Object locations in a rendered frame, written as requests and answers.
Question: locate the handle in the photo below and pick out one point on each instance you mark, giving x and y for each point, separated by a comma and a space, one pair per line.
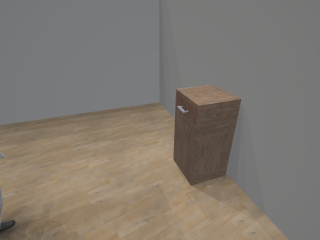
183, 111

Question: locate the robot left foot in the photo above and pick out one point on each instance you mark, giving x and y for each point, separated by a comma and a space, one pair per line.
6, 225

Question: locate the cabinet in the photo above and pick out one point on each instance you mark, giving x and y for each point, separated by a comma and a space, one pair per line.
202, 151

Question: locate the drawer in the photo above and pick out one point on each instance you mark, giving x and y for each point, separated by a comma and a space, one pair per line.
191, 115

